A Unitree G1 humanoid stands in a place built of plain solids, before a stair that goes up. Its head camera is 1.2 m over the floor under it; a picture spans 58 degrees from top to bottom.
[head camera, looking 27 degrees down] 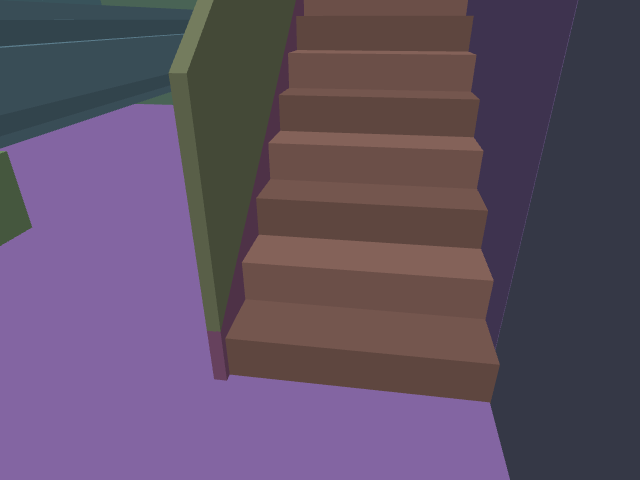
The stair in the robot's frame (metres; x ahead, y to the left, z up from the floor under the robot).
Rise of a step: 0.17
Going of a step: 0.25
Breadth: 0.96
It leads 8 degrees to the right of straight ahead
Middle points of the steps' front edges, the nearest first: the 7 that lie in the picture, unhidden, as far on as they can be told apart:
1.16 -0.13 0.18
1.41 -0.16 0.35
1.65 -0.20 0.52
1.90 -0.23 0.70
2.15 -0.27 0.87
2.39 -0.30 1.04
2.64 -0.34 1.22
